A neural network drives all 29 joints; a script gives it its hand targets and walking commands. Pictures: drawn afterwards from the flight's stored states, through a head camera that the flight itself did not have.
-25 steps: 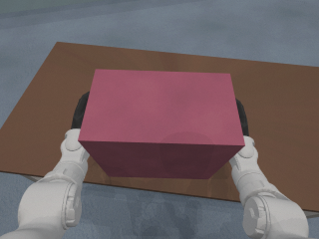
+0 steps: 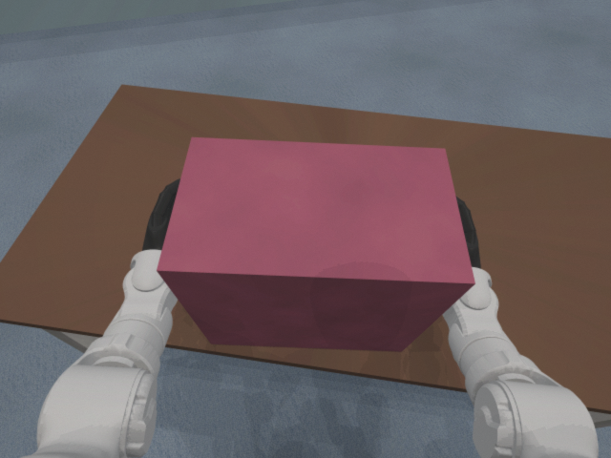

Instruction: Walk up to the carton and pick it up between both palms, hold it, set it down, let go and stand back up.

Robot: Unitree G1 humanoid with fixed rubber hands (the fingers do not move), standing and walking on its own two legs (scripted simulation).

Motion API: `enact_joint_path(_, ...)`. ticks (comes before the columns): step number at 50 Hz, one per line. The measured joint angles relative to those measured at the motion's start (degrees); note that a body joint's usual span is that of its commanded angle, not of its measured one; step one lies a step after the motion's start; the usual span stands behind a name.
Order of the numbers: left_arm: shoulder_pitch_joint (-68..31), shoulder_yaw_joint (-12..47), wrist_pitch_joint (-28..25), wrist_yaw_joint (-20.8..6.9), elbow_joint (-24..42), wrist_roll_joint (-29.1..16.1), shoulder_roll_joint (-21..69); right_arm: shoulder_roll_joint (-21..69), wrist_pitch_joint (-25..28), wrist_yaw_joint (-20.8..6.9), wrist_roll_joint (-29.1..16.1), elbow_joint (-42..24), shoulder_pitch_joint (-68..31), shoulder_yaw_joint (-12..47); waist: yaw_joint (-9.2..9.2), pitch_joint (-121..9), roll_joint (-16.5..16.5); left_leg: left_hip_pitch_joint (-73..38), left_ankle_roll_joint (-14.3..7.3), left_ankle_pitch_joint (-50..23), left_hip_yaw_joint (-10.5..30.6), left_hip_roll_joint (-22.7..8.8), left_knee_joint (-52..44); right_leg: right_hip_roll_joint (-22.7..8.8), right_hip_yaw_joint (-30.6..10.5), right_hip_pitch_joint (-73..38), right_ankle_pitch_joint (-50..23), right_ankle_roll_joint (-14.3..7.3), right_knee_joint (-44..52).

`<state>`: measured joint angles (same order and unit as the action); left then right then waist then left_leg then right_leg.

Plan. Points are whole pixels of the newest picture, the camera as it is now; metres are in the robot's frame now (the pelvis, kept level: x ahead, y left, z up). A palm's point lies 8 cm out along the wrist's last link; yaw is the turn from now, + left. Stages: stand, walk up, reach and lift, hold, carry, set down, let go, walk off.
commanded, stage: reach and lift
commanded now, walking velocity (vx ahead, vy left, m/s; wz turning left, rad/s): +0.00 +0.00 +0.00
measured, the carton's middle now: (311, 259) +0.40 +0.00 -0.01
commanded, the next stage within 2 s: none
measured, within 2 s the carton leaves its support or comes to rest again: neither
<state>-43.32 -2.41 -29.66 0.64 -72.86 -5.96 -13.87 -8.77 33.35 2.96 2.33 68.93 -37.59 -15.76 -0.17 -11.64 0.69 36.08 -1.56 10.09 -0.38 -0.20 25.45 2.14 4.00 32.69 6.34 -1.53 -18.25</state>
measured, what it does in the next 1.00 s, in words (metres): stands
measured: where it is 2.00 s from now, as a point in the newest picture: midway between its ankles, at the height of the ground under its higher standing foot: outside the picture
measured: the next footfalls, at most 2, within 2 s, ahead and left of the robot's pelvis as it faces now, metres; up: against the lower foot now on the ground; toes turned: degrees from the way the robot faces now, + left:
none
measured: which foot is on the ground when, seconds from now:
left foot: down 0.00-1.00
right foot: down 0.00-1.00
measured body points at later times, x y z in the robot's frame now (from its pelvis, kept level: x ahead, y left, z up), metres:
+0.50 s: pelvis +0.01 -0.01 +0.01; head +0.00 +0.00 +0.46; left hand +0.42 +0.20 +0.13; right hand +0.40 -0.20 +0.12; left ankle +0.00 +0.09 -0.74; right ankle +0.00 -0.11 -0.74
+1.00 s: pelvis +0.00 +0.00 +0.01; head -0.02 +0.02 +0.46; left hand +0.38 +0.21 +0.17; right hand +0.37 -0.20 +0.15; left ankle +0.00 +0.09 -0.74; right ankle +0.00 -0.11 -0.74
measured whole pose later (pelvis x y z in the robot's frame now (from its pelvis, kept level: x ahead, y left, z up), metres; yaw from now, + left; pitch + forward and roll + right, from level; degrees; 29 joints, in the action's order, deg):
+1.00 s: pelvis +0.00 +0.00 +0.01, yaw +1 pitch -3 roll -1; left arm -30.4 -13.6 24.3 -3.0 -16.9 4.1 -9.0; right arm -9.5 -7.8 2.5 -9.6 32.0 -29.1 -7.9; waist 2.4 -1.1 -2.8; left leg 5.7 -1.6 10.4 0.0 1.1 19.0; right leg 1.3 3.3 3.7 8.4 -1.3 -14.9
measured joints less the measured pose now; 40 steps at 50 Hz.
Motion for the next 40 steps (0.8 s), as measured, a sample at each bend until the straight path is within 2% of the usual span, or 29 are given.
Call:
enact_joint_path(8, 1.7, 2.1, 4.5, 0.3, 5.2, -3.2, -0.1, -0.7, -5.9, 0.2, -5.0, -7.1, 2.5, 4.6, 0.23, -0.7, 0.7, -3.2, 0.1, 0.1, 0.0, 0.1, -0.7, -0.1, -0.1, -2.8, 0.5, -0.1, -0.1)
enact_joint_path(13, 1.9, 1.9, 7.8, 0.2, 7.6, -3.6, -0.3, -1.2, -10.8, 0.6, -7.8, -11.5, 3.2, 7.0, 0.35, -0.1, 1.0, -7.5, 0.1, 0.2, -0.1, 0.4, -1.9, -0.3, -0.3, -6.6, 1.2, -0.1, 0.0)
enact_joint_path(18, 2.1, 1.9, 13.1, -0.1, 10.6, -4.4, -1.1, -1.4, -16.5, 1.3, -10.5, -14.8, 3.2, 8.9, 0.8, 1.0, 0.8, -12.6, 0.1, 0.1, 0.1, 0.7, -3.4, -0.6, -0.3, -11.2, 1.8, -0.1, 0.3)
enact_joint_path(22, 3.6, 1.6, 18.9, -0.1, 15.9, -4.6, -1.7, -1.6, -21.7, 2.2, -13.2, -18.9, 4.2, 10.6, 1.27, 1.9, 0.4, -16.7, 0.2, 0.1, 0.4, 0.9, -4.6, -0.7, -0.2, -15.3, 1.9, -0.1, 1.4)
enact_joint_path(27, 5.7, -0.7, 27.7, 0.0, 24.3, -2.4, -1.3, -1.8, -28.3, 2.6, -14.0, -24.0, 5.2, 10.8, 1.67, 3.9, -0.5, -21.7, 0.2, 0.1, 0.7, 1.0, -5.8, -0.7, 0.0, -20.5, 1.9, -0.2, 2.9)
enact_joint_path(31, 6.7, -4.2, 35.0, -0.7, 30.8, 1.4, -0.1, -1.6, -32.9, 2.5, -12.8, -26.9, 5.4, 10.0, 1.82, 5.8, -1.8, -25.3, 0.3, -0.1, 0.7, 1.1, -6.9, -0.7, -0.1, -23.9, 1.9, -0.1, 3.6)
enact_joint_path(35, 6.7, -9.0, 39.6, -2.7, 35.7, 4.7, 1.8, -0.6, -35.0, 1.4, -11.1, -28.3, 4.7, 7.5, 1.78, 7.8, -2.7, -28.1, 0.3, -0.1, 0.4, 1.0, -7.3, -0.6, -0.5, -26.6, 1.7, -0.1, 4.1)
enact_joint_path(40, 8.0, -11.7, 45.3, -3.8, 43.2, 8.6, 3.3, 0.0, -37.1, 0.3, -9.5, -30.2, 4.8, 6.2, 1.98, 9.8, -3.4, -30.3, 0.2, 0.0, 0.2, 1.0, -7.4, -0.6, -0.8, -28.8, 1.7, 0.0, 4.3)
